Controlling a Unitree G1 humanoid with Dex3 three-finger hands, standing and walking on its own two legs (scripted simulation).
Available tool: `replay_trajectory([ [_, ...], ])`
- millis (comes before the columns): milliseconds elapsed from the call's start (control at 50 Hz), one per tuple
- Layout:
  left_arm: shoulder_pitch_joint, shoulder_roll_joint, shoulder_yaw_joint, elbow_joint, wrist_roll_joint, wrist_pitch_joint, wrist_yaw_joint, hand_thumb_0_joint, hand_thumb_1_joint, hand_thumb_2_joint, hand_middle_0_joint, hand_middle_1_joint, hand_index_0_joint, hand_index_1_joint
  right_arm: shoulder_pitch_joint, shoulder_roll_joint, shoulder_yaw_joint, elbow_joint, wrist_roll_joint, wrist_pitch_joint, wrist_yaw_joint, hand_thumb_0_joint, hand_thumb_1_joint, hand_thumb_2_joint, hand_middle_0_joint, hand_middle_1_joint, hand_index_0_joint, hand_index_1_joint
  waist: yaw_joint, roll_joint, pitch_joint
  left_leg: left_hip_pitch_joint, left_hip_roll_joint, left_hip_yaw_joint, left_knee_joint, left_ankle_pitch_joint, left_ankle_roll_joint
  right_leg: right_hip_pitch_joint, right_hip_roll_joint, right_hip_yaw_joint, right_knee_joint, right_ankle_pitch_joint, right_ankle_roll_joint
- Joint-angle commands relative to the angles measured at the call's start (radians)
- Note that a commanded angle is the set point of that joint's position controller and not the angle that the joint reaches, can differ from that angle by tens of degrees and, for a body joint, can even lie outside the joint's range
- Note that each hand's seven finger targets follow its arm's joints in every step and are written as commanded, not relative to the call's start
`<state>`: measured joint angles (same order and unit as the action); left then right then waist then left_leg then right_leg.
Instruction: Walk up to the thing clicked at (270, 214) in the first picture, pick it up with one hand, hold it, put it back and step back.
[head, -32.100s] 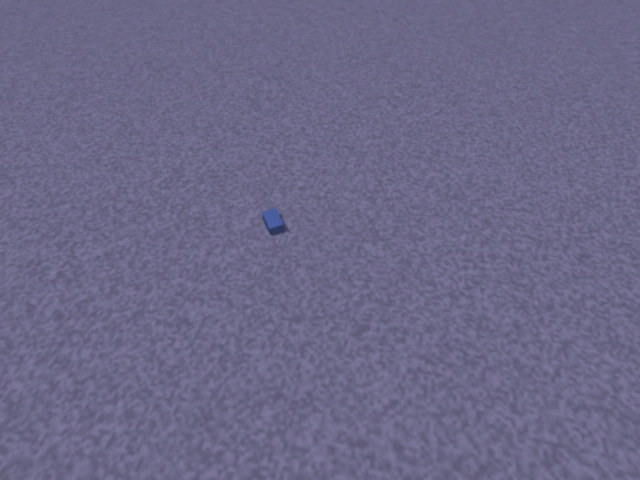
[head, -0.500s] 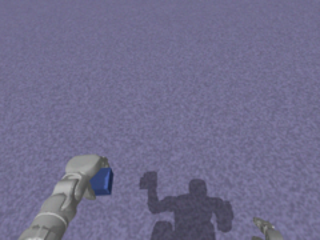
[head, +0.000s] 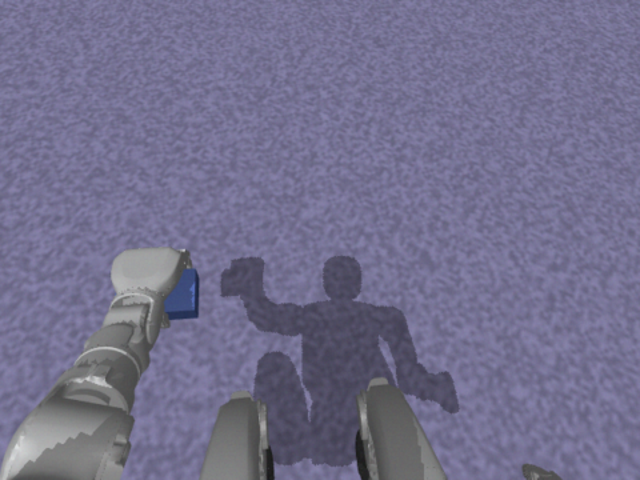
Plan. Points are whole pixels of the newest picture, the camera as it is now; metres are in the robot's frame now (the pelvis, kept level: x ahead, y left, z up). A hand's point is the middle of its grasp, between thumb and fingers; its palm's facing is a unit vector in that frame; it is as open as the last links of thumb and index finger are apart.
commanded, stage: crouch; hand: left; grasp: from above
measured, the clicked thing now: (159, 295) +0.40 +0.22 -0.14
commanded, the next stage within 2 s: lower in 1.32 s
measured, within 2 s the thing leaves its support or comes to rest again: neither
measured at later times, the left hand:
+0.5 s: hand (194, 317) +0.42 +0.22 -0.33, palm faces -0.44 +0.00 -0.90, open 9.3 cm
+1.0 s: hand (204, 320) +0.43 +0.22 -0.41, palm faces -0.45 -0.01 -0.89, open 9.3 cm
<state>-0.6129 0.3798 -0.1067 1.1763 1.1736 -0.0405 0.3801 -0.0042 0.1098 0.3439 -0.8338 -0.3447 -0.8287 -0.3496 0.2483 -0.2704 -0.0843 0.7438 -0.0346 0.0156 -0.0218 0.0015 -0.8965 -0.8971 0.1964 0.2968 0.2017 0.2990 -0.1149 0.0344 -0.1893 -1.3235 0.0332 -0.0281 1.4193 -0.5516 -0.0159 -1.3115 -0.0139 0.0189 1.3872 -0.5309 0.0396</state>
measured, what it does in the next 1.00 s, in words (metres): lowers itself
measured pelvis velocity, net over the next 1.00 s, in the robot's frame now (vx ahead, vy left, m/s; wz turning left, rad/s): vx -0.03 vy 0.00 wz -0.05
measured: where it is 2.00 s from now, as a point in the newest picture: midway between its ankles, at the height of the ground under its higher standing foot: outside the picture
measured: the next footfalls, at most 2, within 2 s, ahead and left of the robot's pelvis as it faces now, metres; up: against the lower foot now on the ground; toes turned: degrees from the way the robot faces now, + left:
none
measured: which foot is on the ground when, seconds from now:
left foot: down 0.00-1.00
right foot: down 0.00-1.00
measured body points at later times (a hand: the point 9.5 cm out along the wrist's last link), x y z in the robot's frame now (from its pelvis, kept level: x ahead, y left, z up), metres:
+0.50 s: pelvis -0.02 +0.00 -0.17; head +0.19 +0.03 +0.22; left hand +0.43 +0.22 -0.28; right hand +0.04 -0.28 -0.30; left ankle +0.05 +0.13 -0.59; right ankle +0.06 -0.14 -0.59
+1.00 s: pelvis -0.03 +0.00 -0.25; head +0.20 +0.03 +0.14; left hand +0.45 +0.21 -0.36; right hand +0.00 -0.28 -0.37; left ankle +0.05 +0.13 -0.59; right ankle +0.06 -0.14 -0.59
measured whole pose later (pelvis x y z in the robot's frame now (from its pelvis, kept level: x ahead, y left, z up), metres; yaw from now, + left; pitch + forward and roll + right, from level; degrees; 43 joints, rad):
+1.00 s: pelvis -0.03 +0.00 -0.25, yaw -3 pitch +36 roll -5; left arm -0.94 0.58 0.03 1.42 1.23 -0.13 0.40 0.00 0.12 0.34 -0.82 -0.35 -0.82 -0.35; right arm 0.16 -0.25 0.00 0.76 -0.13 -0.06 0.11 0.00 -0.91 -0.90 0.20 0.30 0.20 0.30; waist -0.22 0.02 -0.11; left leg -2.21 0.00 -0.12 2.27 -0.69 -0.04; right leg -2.17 0.01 -0.01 2.21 -0.67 0.05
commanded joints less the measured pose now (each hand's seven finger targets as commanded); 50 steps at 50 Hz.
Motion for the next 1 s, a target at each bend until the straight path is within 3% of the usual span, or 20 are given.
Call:
replay_trajectory([
  [0,-0.393,0.248,0.075,-0.127,-0.003,0.019,0.046,0.000,0.738,0.643,-1.135,-0.471,-1.131,-0.479,0.070,-0.151,-0.054,-0.073,-0.011,-0.037,-0.015,0.000,-0.894,-0.898,0.199,0.299,0.199,0.299,-0.011,0.053,-0.507,0.157,-0.033,0.020,-0.066,0.103,0.025,0.108,0.032,-0.054,-0.058,0.118,-0.072],
  [20,-0.383,0.237,0.075,-0.097,-0.009,0.020,0.039,0.000,0.745,0.644,-1.137,-0.478,-1.135,-0.483,0.072,-0.154,-0.053,-0.072,-0.013,-0.041,-0.012,0.000,-0.893,-0.898,0.199,0.299,0.199,0.299,-0.023,0.046,-0.490,0.113,-0.033,0.013,-0.047,0.074,0.025,0.074,0.031,-0.058,-0.033,0.093,-0.071],
  [60,-0.396,0.254,0.087,-0.107,-0.017,0.014,0.028,0.000,0.731,0.666,-1.119,-0.495,-1.116,-0.501,0.068,-0.155,-0.052,-0.071,-0.017,-0.048,-0.008,0.000,-0.890,-0.897,0.199,0.299,0.199,0.299,-0.013,0.064,-0.528,0.076,-0.033,0.005,-0.010,0.049,0.022,0.019,0.032,-0.064,0.023,0.060,-0.076],
  [100,-0.433,0.265,0.092,-0.111,-0.010,0.004,0.019,0.000,0.758,0.625,-1.124,-0.488,-1.131,-0.484,0.076,-0.159,-0.053,-0.069,-0.021,-0.053,-0.003,0.000,-0.889,-0.896,0.199,0.299,0.200,0.299,-0.027,0.077,-0.558,0.046,-0.035,-0.001,0.040,0.036,0.024,-0.043,0.032,-0.069,0.069,0.046,-0.078],
  [180,-0.434,0.255,0.090,-0.039,-0.014,-0.017,0.012,0.000,0.795,0.621,-1.141,-0.489,-1.154,-0.479,0.088,-0.161,-0.042,-0.059,-0.026,-0.069,0.012,0.000,-0.889,-0.895,0.199,0.299,0.200,0.299,-0.063,0.028,-0.520,-0.086,-0.041,-0.010,0.138,-0.029,0.034,-0.158,0.030,-0.079,0.137,-0.014,-0.075],
  [220,-0.533,0.329,0.120,-0.136,-0.008,-0.041,0.021,0.000,0.768,0.650,-1.136,-0.485,-1.140,-0.484,0.083,-0.156,-0.040,-0.060,-0.030,-0.076,0.018,0.000,-0.890,-0.897,0.199,0.299,0.200,0.299,-0.046,0.088,-0.621,-0.100,-0.046,0.002,0.188,-0.026,0.033,-0.167,0.034,-0.073,0.181,-0.018,-0.078],
  [260,-0.482,0.280,0.100,-0.061,0.011,-0.048,0.025,0.000,0.794,0.637,-1.141,-0.498,-1.154,-0.488,0.099,-0.162,-0.032,-0.046,-0.036,-0.082,0.029,0.000,-0.891,-0.896,0.200,0.299,0.200,0.299,-0.072,0.067,-0.586,-0.136,-0.045,0.000,0.233,-0.008,0.034,-0.221,0.030,-0.082,0.217,0.005,-0.075],
  [300,-0.558,0.327,0.124,-0.125,0.021,-0.064,0.038,0.000,0.794,0.684,-1.138,-0.533,-1.149,-0.524,0.105,-0.170,-0.032,-0.035,-0.042,-0.090,0.038,0.000,-0.891,-0.897,0.200,0.299,0.200,0.299,-0.064,0.147,-0.675,-0.106,-0.045,-0.004,0.267,0.044,0.027,-0.253,0.029,-0.090,0.275,0.050,-0.079],
  [460,-0.577,0.329,0.139,-0.033,0.041,-0.046,0.080,0.000,0.764,0.653,-1.139,-0.483,-1.143,-0.481,0.111,-0.173,-0.022,-0.014,-0.069,-0.096,0.073,0.000,-0.900,-0.901,0.199,0.299,0.200,0.299,-0.078,0.202,-0.686,-0.119,-0.040,-0.002,0.393,0.123,0.024,-0.368,0.022,-0.106,0.399,0.114,-0.078],
  [480,-0.599,0.315,0.124,-0.039,0.042,-0.046,0.076,0.000,0.762,0.644,-1.134,-0.486,-1.140,-0.482,0.112,-0.176,-0.024,-0.015,-0.070,-0.094,0.076,0.000,-0.901,-0.901,0.199,0.299,0.200,0.299,-0.090,0.203,-0.693,-0.129,-0.040,0.002,0.408,0.121,0.024,-0.369,0.024,-0.108,0.408,0.119,-0.078],
  [540,-0.619,0.352,0.147,-0.022,0.038,-0.045,0.075,0.000,0.750,0.645,-1.129,-0.471,-1.131,-0.471,0.110,-0.181,-0.020,-0.014,-0.075,-0.092,0.084,0.000,-0.899,-0.901,0.200,0.299,0.200,0.299,-0.093,0.212,-0.677,-0.189,-0.041,0.006,0.439,0.101,0.026,-0.384,0.025,-0.111,0.443,0.109,-0.077],
  [600,-0.606,0.321,0.126,0.013,0.030,-0.048,0.068,0.000,0.744,0.634,-1.121,-0.473,-1.125,-0.471,0.102,-0.170,-0.015,-0.015,-0.077,-0.088,0.092,0.000,-0.901,-0.900,0.200,0.299,0.200,0.299,-0.103,0.167,-0.653,-0.258,-0.040,0.019,0.487,0.096,0.037,-0.371,0.033,-0.106,0.454,0.124,-0.069],
  [660,-0.630,0.389,0.154,-0.001,0.032,-0.054,0.066,0.000,0.735,0.621,-1.108,-0.471,-1.114,-0.466,0.094,-0.178,-0.014,-0.018,-0.079,-0.084,0.095,0.000,-0.899,-0.899,0.200,0.299,0.200,0.299,-0.092,0.179,-0.663,-0.302,-0.041,0.026,0.518,0.077,0.039,-0.381,0.035,-0.104,0.479,0.106,-0.068],
  [740,-0.639,0.394,0.153,0.048,0.034,-0.067,0.064,0.000,0.723,0.631,-1.113,-0.463,-1.113,-0.465,0.089,-0.177,-0.006,-0.012,-0.083,-0.080,0.101,0.000,-0.902,-0.901,0.200,0.299,0.200,0.299,-0.099,0.170,-0.612,-0.364,-0.041,0.030,0.557,0.050,0.042,-0.417,0.040,-0.105,0.508,0.082,-0.067],
  [760,-0.595,0.369,0.149,0.098,0.035,-0.067,0.061,0.000,0.733,0.623,-1.113,-0.469,-1.117,-0.467,0.100,-0.176,-0.003,-0.016,-0.087,-0.081,0.107,0.000,-0.903,-0.901,0.200,0.299,0.200,0.299,-0.114,0.137,-0.598,-0.369,-0.042,0.024,0.566,0.056,0.044,-0.415,0.039,-0.111,0.514,0.089,-0.065],
  [800,-0.670,0.418,0.163,0.033,0.035,-0.079,0.061,0.000,0.726,0.609,-1.102,-0.464,-1.107,-0.460,0.099,-0.188,-0.003,-0.009,-0.087,-0.080,0.110,0.000,-0.900,-0.900,0.200,0.299,0.200,0.299,-0.104,0.173,-0.639,-0.376,-0.041,0.028,0.584,0.066,0.044,-0.418,0.042,-0.111,0.538,0.099,-0.067],
  [820,-0.637,0.429,0.173,0.078,0.042,-0.078,0.061,0.000,0.730,0.607,-1.112,-0.462,-1.116,-0.459,0.103,-0.184,0.002,-0.010,-0.088,-0.079,0.112,0.000,-0.904,-0.901,0.200,0.299,0.200,0.299,-0.101,0.171,-0.627,-0.375,-0.042,0.027,0.590,0.077,0.042,-0.420,0.041,-0.112,0.547,0.105,-0.066],
  [840,-0.618,0.399,0.158,0.107,0.045,-0.079,0.058,0.000,0.749,0.588,-1.114,-0.475,-1.126,-0.464,0.105,-0.186,0.004,-0.011,-0.091,-0.079,0.116,0.000,-0.905,-0.902,0.200,0.299,0.200,0.299,-0.117,0.160,-0.601,-0.387,-0.042,0.023,0.594,0.068,0.041,-0.437,0.040,-0.118,0.555,0.095,-0.067],
  [960,-0.713,0.440,0.171,0.094,0.059,-0.102,0.073,0.000,0.751,0.644,-1.123,-0.478,-1.123,-0.479,0.106,-0.206,0.010,0.002,-0.096,-0.078,0.126,0.000,-0.900,-0.900,0.200,0.299,0.200,0.299,-0.117,0.213,-0.627,-0.394,-0.042,0.017,0.626,0.047,0.035,-0.511,0.046,-0.136,0.612,0.068,-0.077],
  [980,-0.681,0.416,0.157,0.157,0.064,-0.100,0.073,0.000,0.760,0.630,-1.121,-0.502,-1.129,-0.495,0.105,-0.200,0.015,0.002,-0.099,-0.079,0.128,0.000,-0.903,-0.901,0.200,0.299,0.200,0.299,-0.128,0.198,-0.594,-0.417,-0.045,0.018,0.633,0.032,0.036,-0.517,0.048,-0.138,0.617,0.054,-0.077],
])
